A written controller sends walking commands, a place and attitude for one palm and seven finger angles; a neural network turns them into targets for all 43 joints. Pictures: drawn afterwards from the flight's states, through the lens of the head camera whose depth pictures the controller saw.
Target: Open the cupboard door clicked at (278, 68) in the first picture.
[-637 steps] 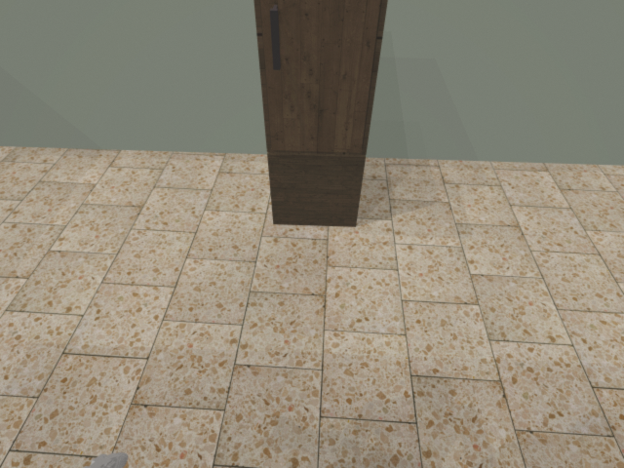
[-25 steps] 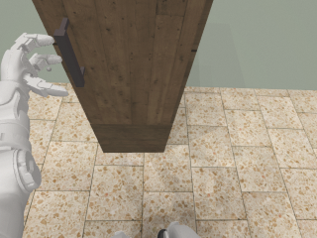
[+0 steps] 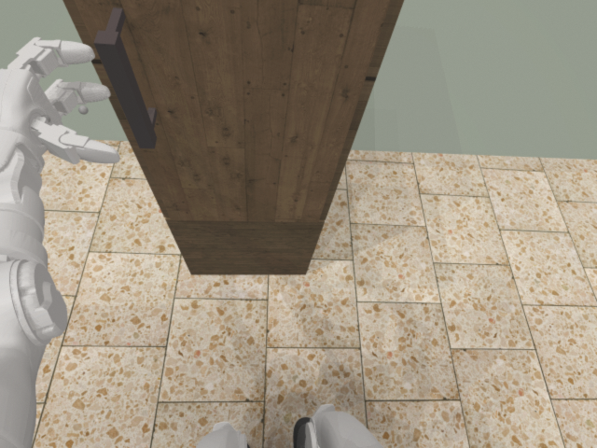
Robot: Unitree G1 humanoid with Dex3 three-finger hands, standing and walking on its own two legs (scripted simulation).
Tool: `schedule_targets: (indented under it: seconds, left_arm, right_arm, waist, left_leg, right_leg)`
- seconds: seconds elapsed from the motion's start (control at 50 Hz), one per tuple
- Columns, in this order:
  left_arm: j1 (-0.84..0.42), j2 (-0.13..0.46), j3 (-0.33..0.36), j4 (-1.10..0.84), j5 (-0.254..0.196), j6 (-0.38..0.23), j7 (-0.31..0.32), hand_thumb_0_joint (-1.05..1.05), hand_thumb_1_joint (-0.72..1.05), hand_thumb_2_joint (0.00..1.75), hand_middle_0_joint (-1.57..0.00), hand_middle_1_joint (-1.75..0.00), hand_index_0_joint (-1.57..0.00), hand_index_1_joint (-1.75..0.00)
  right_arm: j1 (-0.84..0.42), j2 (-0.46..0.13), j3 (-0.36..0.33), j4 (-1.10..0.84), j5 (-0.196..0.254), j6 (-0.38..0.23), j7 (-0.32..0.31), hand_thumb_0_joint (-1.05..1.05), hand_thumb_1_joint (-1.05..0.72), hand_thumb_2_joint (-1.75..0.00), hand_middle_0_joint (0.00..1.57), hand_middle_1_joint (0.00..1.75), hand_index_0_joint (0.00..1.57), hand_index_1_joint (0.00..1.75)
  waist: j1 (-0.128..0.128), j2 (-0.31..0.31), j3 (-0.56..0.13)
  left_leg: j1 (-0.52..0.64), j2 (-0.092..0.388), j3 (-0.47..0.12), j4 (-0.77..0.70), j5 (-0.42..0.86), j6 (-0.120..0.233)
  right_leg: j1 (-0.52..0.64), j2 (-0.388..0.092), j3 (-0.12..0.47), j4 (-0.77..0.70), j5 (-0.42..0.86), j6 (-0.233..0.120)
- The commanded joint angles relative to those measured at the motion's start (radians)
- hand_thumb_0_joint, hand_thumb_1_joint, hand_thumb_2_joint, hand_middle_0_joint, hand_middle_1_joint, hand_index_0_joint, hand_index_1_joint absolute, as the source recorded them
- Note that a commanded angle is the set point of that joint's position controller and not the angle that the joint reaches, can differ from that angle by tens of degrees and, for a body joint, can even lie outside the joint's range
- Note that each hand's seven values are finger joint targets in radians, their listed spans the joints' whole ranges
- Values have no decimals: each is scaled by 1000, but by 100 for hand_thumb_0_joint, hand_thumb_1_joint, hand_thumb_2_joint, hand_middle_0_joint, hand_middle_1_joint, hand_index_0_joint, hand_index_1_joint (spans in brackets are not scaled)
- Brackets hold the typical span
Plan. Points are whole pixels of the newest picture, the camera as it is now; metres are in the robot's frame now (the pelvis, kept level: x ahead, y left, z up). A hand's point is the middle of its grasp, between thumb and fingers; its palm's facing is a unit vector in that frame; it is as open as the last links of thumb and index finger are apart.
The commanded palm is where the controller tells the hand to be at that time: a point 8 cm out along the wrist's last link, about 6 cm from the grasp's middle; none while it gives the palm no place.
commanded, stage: slide the fingers in behind the handle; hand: left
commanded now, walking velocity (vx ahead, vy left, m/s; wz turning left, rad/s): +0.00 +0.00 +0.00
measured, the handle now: (133, 86) +0.55 +0.16 +0.11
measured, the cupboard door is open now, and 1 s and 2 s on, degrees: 0 0 0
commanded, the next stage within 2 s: close the thumb around the handle in 1.60 s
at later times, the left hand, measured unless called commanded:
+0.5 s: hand (95, 116) +0.51 +0.20 +0.10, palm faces -0.04 -1.00 +0.01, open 14.3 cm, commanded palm +0.50 +0.23 +0.11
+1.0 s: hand (109, 124) +0.50 +0.19 +0.10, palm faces +0.00 -1.00 +0.00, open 15.1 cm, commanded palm +0.49 +0.19 +0.11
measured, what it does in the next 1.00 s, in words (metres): stands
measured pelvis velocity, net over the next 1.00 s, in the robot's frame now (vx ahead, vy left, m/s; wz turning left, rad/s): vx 0.00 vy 0.00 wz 0.05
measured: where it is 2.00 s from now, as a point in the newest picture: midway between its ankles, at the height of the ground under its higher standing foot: outside the picture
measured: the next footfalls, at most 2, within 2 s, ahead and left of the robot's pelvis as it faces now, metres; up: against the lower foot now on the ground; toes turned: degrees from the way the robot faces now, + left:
none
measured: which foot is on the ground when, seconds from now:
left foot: down 0.00-1.00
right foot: down 0.00-1.00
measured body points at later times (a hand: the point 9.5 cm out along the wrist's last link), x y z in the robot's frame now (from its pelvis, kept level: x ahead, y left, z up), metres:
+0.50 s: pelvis +0.01 +0.01 +0.00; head +0.12 +0.03 +0.44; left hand +0.51 +0.26 +0.10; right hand +0.00 -0.25 -0.11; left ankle -0.02 +0.08 -0.69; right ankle +0.01 -0.10 -0.69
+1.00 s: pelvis +0.00 +0.00 +0.00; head +0.11 +0.02 +0.44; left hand +0.49 +0.24 +0.10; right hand +0.01 -0.26 -0.11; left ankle -0.02 +0.08 -0.69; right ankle +0.01 -0.10 -0.69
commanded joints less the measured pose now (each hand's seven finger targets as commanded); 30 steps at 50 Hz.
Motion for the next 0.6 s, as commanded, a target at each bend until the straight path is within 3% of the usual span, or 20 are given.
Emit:
schedule_targets:
  seconds: [0.0, 0.04, 0.08, 0.12, 0.16, 0.18, 0.22, 0.28, 0.32, 0.38, 0.42, 0.5, 0.58]
  left_arm:
    - [-400, 255, 39, -215, -34, -61, -6, 0, -50, 30, -30, -120, -30, -120]
    - [-433, 175, -15, -252, -42, -72, -1, 0, -50, 30, -30, -120, -30, -120]
    - [-404, 236, 40, -256, -37, -79, 9, 0, -50, 30, -30, -120, -30, -120]
    - [-430, 197, 11, -264, -40, -79, 17, 0, -50, 30, -30, -120, -30, -120]
    - [-414, 190, 22, -300, -39, -88, 28, 0, -50, 30, -30, -120, -30, -120]
    - [-403, 194, 25, -290, -36, -87, 33, 0, -50, 30, -30, -120, -30, -120]
    - [-406, 146, -10, -289, -28, -87, 46, 0, -50, 30, -30, -120, -30, -120]
    - [-411, 114, -26, -294, -25, -89, 62, 0, -50, 30, -30, -120, -30, -120]
    - [-432, 92, -49, -286, -21, -86, 69, 0, -50, 30, -30, -120, -30, -120]
    - [-429, 63, -57, -285, -25, -90, 77, 0, -50, 30, -30, -120, -30, -120]
    - [-451, -1, -104, -288, -30, -90, 78, 0, -50, 30, -30, -120, -30, -120]
    - [-481, -10, -111, -278, -27, -94, 89, 0, -50, 30, -30, -120, -30, -120]
    - [-470, -32, -127, -298, -23, -107, 98, 0, -50, 30, -30, -120, -30, -120]
  right_arm:
    - [174, -191, -66, -50, -7, -6, -9, 0, -90, -90, 20, 30, 20, 30]
    - [175, -182, -68, -50, -10, -8, -4, 0, -90, -90, 20, 30, 20, 30]
    - [182, -192, -73, -48, -12, -5, -1, 0, -90, -90, 20, 30, 20, 30]
    - [183, -185, -74, -42, -11, -4, 1, 0, -90, -90, 20, 30, 20, 30]
    - [185, -183, -79, -44, -14, -4, 7, 0, -90, -90, 20, 30, 20, 30]
    - [184, -183, -77, -41, -15, -3, 8, 0, -90, -90, 20, 30, 20, 30]
    - [182, -178, -80, -40, -14, -4, 12, 0, -90, -90, 20, 30, 20, 30]
    - [182, -177, -83, -33, -16, -4, 16, 0, -90, -90, 20, 30, 20, 30]
    - [182, -177, -84, -26, -15, -3, 18, 0, -90, -90, 20, 30, 20, 30]
    - [181, -175, -86, -22, -17, -8, 21, 0, -90, -90, 20, 30, 20, 30]
    - [175, -170, -87, -18, -18, -12, 25, 0, -90, -90, 20, 30, 20, 30]
    - [175, -171, -88, -8, -18, -17, 26, 0, -90, -90, 20, 30, 20, 30]
    - [170, -166, -91, -2, -21, -21, 31, 0, -90, -90, 20, 30, 20, 30]
  waist:
    - [7, 122, -459]
    - [-9, 144, -440]
    - [10, 141, -463]
    - [-2, 147, -451]
    - [13, 186, -495]
    - [18, 183, -485]
    - [8, 167, -455]
    - [4, 185, -453]
    - [-9, 167, -434]
    - [-6, 156, -444]
    - [-21, 160, -433]
    - [-27, 141, -423]
    - [-18, 181, -461]
  left_leg:
    - [312, 9, -94, -75, 509, -23]
    - [335, 9, -97, -77, 515, -23]
    - [345, 13, -103, -78, 516, -28]
    - [345, 12, -102, -81, 510, -27]
    - [408, 17, -108, -74, 586, -36]
    - [404, 18, -109, -74, 581, -38]
    - [410, 20, -117, -79, 573, -41]
    - [439, 24, -124, -76, 608, -47]
    - [434, 25, -128, -76, 588, -47]
    - [450, 26, -137, -74, 615, -52]
    - [461, 27, -139, -73, 603, -52]
    - [452, 25, -145, -67, 597, -52]
    - [495, 28, -153, -57, 655, -64]
  right_leg:
    - [227, 10, 72, -47, 374, 12]
    - [200, 12, 66, -51, 365, 10]
    - [201, 15, 65, -47, 352, 10]
    - [198, 13, 65, -51, 350, 11]
    - [179, 14, 61, -45, 363, 9]
    - [178, 15, 58, -43, 356, 8]
    - [150, 16, 52, -48, 332, 11]
    - [127, 16, 50, -49, 331, 10]
    - [111, 16, 48, -49, 315, 11]
    - [108, 15, 44, -44, 317, 10]
    - [88, 15, 42, -47, 307, 11]
    - [76, 14, 44, -42, 301, 11]
    - [65, 12, 41, -33, 313, 9]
